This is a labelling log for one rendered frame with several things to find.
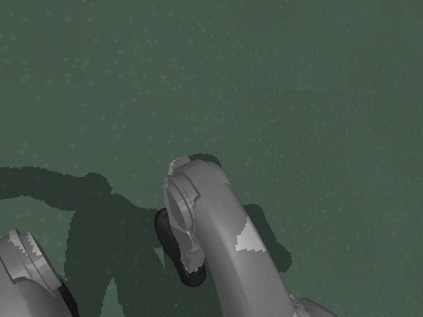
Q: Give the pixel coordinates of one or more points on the left robot foot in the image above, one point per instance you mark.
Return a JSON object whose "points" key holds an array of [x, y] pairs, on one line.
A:
{"points": [[69, 300]]}

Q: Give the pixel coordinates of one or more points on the right robot hand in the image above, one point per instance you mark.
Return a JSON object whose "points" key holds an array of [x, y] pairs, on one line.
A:
{"points": [[308, 308]]}

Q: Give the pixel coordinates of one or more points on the right robot foot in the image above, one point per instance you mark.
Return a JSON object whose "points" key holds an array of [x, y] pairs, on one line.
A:
{"points": [[171, 248]]}

